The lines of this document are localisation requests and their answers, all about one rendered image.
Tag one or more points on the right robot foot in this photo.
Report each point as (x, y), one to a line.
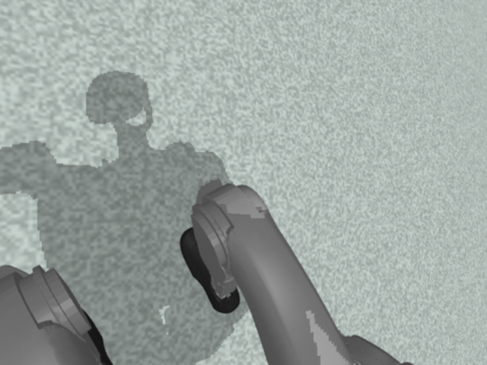
(190, 251)

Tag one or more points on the left robot foot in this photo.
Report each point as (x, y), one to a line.
(98, 342)

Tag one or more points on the right robot hand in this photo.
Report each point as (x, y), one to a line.
(364, 352)

